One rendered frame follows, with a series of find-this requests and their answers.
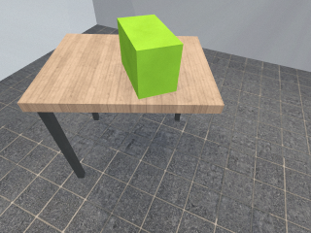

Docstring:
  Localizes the table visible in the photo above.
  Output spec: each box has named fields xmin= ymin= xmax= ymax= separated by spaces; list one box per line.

xmin=17 ymin=33 xmax=225 ymax=179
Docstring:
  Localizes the carton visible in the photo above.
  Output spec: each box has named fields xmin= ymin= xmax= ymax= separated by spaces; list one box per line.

xmin=117 ymin=15 xmax=184 ymax=99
